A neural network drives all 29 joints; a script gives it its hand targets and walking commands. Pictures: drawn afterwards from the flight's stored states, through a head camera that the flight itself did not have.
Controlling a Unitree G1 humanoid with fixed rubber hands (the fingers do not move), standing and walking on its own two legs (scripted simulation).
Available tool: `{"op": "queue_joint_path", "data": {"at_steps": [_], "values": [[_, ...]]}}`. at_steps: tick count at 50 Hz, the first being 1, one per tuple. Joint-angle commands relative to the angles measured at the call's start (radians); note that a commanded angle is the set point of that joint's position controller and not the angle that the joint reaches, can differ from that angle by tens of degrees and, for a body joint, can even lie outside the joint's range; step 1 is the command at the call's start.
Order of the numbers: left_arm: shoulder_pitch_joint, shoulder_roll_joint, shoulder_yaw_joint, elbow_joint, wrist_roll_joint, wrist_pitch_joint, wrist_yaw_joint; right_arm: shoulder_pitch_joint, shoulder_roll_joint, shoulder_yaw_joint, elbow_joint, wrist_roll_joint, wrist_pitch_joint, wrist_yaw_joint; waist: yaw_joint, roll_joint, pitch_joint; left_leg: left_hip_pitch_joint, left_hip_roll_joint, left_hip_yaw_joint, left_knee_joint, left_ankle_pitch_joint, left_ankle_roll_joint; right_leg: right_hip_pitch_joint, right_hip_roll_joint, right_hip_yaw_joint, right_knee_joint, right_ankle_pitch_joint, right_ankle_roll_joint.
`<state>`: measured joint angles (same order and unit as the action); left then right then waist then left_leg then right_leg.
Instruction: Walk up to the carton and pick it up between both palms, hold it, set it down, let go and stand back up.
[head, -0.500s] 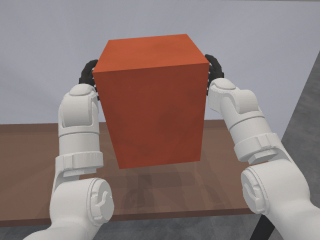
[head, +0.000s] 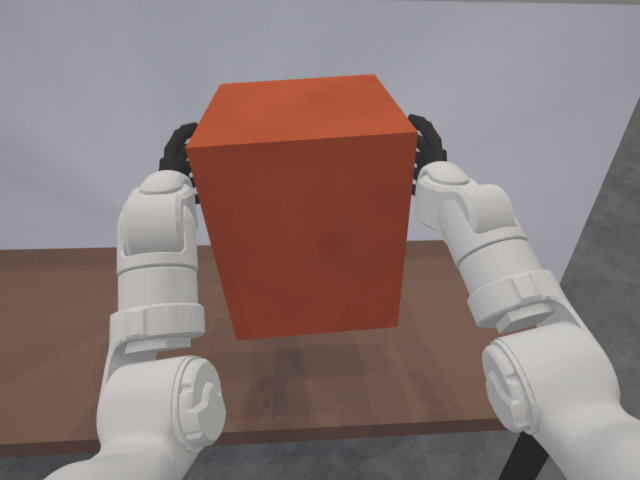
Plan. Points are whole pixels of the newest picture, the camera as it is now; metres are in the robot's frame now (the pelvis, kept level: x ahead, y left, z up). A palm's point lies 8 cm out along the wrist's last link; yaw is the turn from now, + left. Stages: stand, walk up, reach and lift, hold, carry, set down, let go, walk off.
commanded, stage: hold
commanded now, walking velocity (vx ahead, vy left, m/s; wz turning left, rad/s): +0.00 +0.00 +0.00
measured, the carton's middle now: (307, 203) +0.39 +0.00 +0.26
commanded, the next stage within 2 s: set down in 0.32 s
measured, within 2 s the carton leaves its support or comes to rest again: neither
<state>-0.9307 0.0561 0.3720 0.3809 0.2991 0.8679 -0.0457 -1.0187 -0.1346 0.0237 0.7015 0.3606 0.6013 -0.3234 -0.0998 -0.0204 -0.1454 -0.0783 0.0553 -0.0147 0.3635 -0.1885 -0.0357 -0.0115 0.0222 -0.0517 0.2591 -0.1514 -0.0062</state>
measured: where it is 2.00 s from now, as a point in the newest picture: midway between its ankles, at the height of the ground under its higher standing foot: outside the picture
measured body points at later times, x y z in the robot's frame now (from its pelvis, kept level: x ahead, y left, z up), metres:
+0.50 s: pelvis -0.01 +0.00 +0.00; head -0.09 +0.03 +0.44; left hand +0.39 +0.16 +0.31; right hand +0.38 -0.14 +0.31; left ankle +0.01 +0.14 -0.75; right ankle +0.00 -0.11 -0.75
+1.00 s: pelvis +0.00 +0.02 +0.00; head -0.05 +0.08 +0.44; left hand +0.41 +0.16 +0.25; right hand +0.38 -0.13 +0.22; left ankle +0.01 +0.14 -0.75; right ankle +0.00 -0.11 -0.75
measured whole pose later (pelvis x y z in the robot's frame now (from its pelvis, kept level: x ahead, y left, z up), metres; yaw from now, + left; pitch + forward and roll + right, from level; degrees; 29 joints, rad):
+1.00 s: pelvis +0.00 +0.02 +0.00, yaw +1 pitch -11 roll -2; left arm -0.86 0.02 0.32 0.37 0.37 0.57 -0.09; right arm -0.75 0.03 -0.15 0.64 0.14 0.14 -0.26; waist -0.12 -0.13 0.06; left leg 0.03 0.02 -0.01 0.36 -0.21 0.00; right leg 0.12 -0.01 -0.05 0.22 -0.15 0.03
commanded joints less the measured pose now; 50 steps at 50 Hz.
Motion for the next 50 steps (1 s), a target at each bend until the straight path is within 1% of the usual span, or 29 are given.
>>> {"op": "queue_joint_path", "data": {"at_steps": [1,4,6,9,10,11,13,15,16,17,18,20,21,23,25,28,29,32,37,39,40,41,42,44,45,47,48,49,50], "values": [[-0.647,-0.608,-0.402,-0.089,-0.175,-0.058,-0.137,-0.821,0.609,0.217,-0.335,0.158,-0.049,0.141,-0.008,0.09,-0.256,0.074,-0.103,0.038,-0.012,0.304,-0.028,0.053,0.067,0.023,-0.005,0.186,0.058],[-0.704,-0.614,-0.419,-0.124,-0.178,-0.058,-0.134,-0.827,0.605,0.209,-0.293,0.157,-0.034,0.145,-0.029,0.12,-0.28,0.067,-0.1,0.031,-0.017,0.259,-0.043,0.089,0.069,0.016,0.001,0.144,0.05],[-0.722,-0.62,-0.433,-0.158,-0.2,-0.069,-0.123,-0.867,0.634,0.235,-0.372,0.171,-0.044,0.147,-0.019,0.081,-0.343,0.096,-0.106,0.027,0.0,0.313,-0.032,0.084,0.074,0.018,0.008,0.185,0.054],[-0.676,-0.597,-0.398,-0.133,-0.174,-0.062,-0.123,-0.819,0.636,0.244,-0.315,0.171,-0.037,0.15,0.004,0.078,-0.282,0.08,-0.103,0.032,-0.004,0.299,-0.028,0.075,0.073,0.008,0.003,0.193,0.065],[-0.684,-0.599,-0.386,-0.097,-0.166,-0.057,-0.126,-0.843,0.658,0.254,-0.323,0.162,-0.035,0.149,0.004,0.025,-0.266,0.07,-0.105,0.036,-0.014,0.261,-0.014,0.075,0.081,0.014,-0.003,0.157,0.065],[-0.674,-0.587,-0.373,-0.104,-0.15,-0.06,-0.132,-0.795,0.645,0.22,-0.266,0.143,-0.026,0.152,0.005,0.061,-0.244,0.05,-0.106,0.031,-0.034,0.213,-0.011,0.063,0.069,0.006,-0.005,0.117,0.062],[-0.68,-0.592,-0.368,-0.06,-0.148,-0.053,-0.137,-0.83,0.633,0.218,-0.263,0.144,-0.031,0.153,0.005,0.053,-0.215,0.036,-0.102,0.034,-0.042,0.213,-0.007,0.054,0.071,0.01,-0.001,0.114,0.061],[-0.684,-0.593,-0.383,-0.097,-0.177,-0.06,-0.139,-0.859,0.641,0.229,-0.332,0.158,-0.039,0.155,0.013,0.044,-0.278,0.047,-0.103,0.033,-0.023,0.266,-0.019,0.074,0.075,0.013,0.008,0.171,0.057],[-0.672,-0.614,-0.371,-0.077,-0.167,-0.055,-0.139,-0.848,0.627,0.229,-0.32,0.15,-0.037,0.15,-0.006,0.044,-0.289,0.06,-0.102,0.035,-0.025,0.291,-0.02,0.104,0.088,0.007,0.005,0.186,0.06],[-0.736,-0.571,-0.382,-0.081,-0.188,-0.063,-0.151,-0.909,0.631,0.195,-0.392,0.14,-0.06,0.147,-0.005,0.028,-0.26,0.079,-0.117,0.058,-0.02,0.226,0.011,0.08,0.079,0.012,-0.02,0.16,0.045],[-0.745,-0.547,-0.327,-0.041,-0.17,-0.078,-0.154,-0.927,0.631,0.186,-0.37,0.121,-0.075,0.145,0.008,0.001,-0.263,0.073,-0.12,0.061,-0.021,0.197,0.018,0.101,0.068,0.021,-0.011,0.167,0.05],[-0.808,-0.56,-0.334,-0.061,-0.163,-0.113,-0.153,-0.912,0.661,0.159,-0.312,0.086,-0.086,0.155,-0.016,0.031,-0.26,0.092,-0.113,0.068,-0.042,0.149,0.018,0.063,0.054,0.018,-0.013,0.123,0.051],[-0.827,-0.538,-0.305,-0.03,-0.157,-0.133,-0.157,-0.924,0.68,0.14,-0.291,0.058,-0.109,0.165,0.006,-0.008,-0.249,0.071,-0.116,0.063,-0.053,0.109,0.03,0.05,0.048,0.012,-0.016,0.097,0.052],[-0.841,-0.555,-0.319,0.009,-0.146,-0.172,-0.157,-0.918,0.619,0.095,-0.277,0.009,-0.169,0.172,-0.013,0.035,-0.283,0.102,-0.107,0.057,-0.058,0.1,0.025,0.062,0.046,0.002,-0.02,0.062,0.052],[-0.798,-0.52,-0.246,0.074,-0.107,-0.206,-0.173,-0.902,0.608,0.049,-0.22,-0.051,-0.22,0.175,0.006,0.001,-0.249,0.095,-0.116,0.073,-0.079,0.069,0.031,0.082,0.041,-0.009,-0.027,0.043,0.057],[-0.653,-0.516,-0.216,0.127,-0.031,-0.224,-0.212,-0.801,0.574,0.014,-0.172,-0.112,-0.292,0.168,-0.017,0.013,-0.198,0.134,-0.117,0.099,-0.065,0.161,0.027,0.16,0.027,-0.015,-0.024,0.155,0.058],[-0.616,-0.495,-0.182,0.157,-0.003,-0.227,-0.226,-0.751,0.589,0.013,-0.136,-0.127,-0.298,0.172,-0.007,0.04,-0.187,0.146,-0.115,0.106,-0.074,0.171,0.022,0.182,0.029,-0.011,-0.026,0.176,0.064],[-0.531,-0.473,-0.15,0.181,0.046,-0.221,-0.259,-0.693,0.539,-0.006,-0.122,-0.164,-0.332,0.184,-0.022,-0.006,-0.071,0.103,-0.104,0.103,-0.092,0.17,0.035,0.193,0.036,-0.031,-0.043,0.155,0.07],[-0.517,-0.507,-0.214,0.087,0.026,-0.249,-0.259,-0.651,0.534,0.013,-0.191,-0.192,-0.419,0.201,-0.025,0.029,-0.059,0.164,-0.097,0.104,-0.069,0.314,0.004,0.19,0.052,-0.06,-0.039,0.174,0.065],[-0.581,-0.556,-0.284,0.047,0.001,-0.265,-0.25,-0.705,0.517,0.034,-0.242,-0.194,-0.463,0.205,-0.048,0.061,-0.152,0.253,-0.088,0.088,-0.048,0.369,-0.003,0.164,0.057,-0.072,-0.038,0.143,0.054],[-0.558,-0.564,-0.305,0.026,-0.008,-0.281,-0.246,-0.723,0.522,0.06,-0.307,-0.197,-0.491,0.211,-0.032,0.051,-0.188,0.288,-0.093,0.099,-0.041,0.4,-0.003,0.155,0.061,-0.077,-0.048,0.149,0.053],[-0.547,-0.58,-0.339,0.01,-0.014,-0.297,-0.236,-0.706,0.547,0.076,-0.325,-0.21,-0.513,0.211,-0.046,0.058,-0.215,0.316,-0.087,0.089,-0.023,0.443,-0.003,0.153,0.06,-0.085,-0.044,0.169,0.053],[-0.544,-0.588,-0.379,-0.032,-0.04,-0.31,-0.224,-0.741,0.53,0.109,-0.412,-0.196,-0.545,0.211,-0.017,0.06,-0.282,0.327,-0.084,0.087,-0.005,0.52,-0.011,0.164,0.069,-0.082,-0.039,0.205,0.049],[-0.553,-0.63,-0.453,-0.043,-0.074,-0.323,-0.198,-0.72,0.547,0.132,-0.428,-0.198,-0.575,0.203,-0.07,0.101,-0.341,0.387,-0.087,0.085,0.05,0.651,-0.037,0.157,0.063,-0.093,-0.027,0.291,0.045],[-0.525,-0.637,-0.468,-0.063,-0.083,-0.328,-0.189,-0.735,0.539,0.15,-0.449,-0.181,-0.588,0.199,-0.059,0.108,-0.321,0.411,-0.084,0.078,0.061,0.686,-0.044,0.166,0.066,-0.097,-0.018,0.293,0.042],[-0.515,-0.638,-0.483,-0.039,-0.081,-0.327,-0.181,-0.686,0.554,0.152,-0.418,-0.187,-0.581,0.19,-0.076,0.132,-0.282,0.39,-0.087,0.084,0.056,0.6,-0.039,0.153,0.057,-0.092,-0.033,0.251,0.043],[-0.505,-0.625,-0.47,-0.054,-0.066,-0.326,-0.183,-0.65,0.55,0.168,-0.402,-0.185,-0.577,0.197,-0.037,0.102,-0.235,0.348,-0.081,0.079,0.04,0.568,-0.03,0.148,0.057,-0.086,-0.033,0.22,0.045],[-0.512,-0.639,-0.479,-0.005,-0.057,-0.311,-0.184,-0.656,0.534,0.134,-0.386,-0.194,-0.571,0.202,-0.061,0.127,-0.217,0.326,-0.087,0.087,0.017,0.48,-0.02,0.122,0.049,-0.084,-0.042,0.159,0.049],[-0.525,-0.649,-0.487,-0.035,-0.069,-0.313,-0.185,-0.647,0.537,0.131,-0.383,-0.195,-0.566,0.208,-0.053,0.119,-0.214,0.303,-0.084,0.088,-0.003,0.39,-0.019,0.119,0.048,-0.087,-0.052,0.098,0.043]]}}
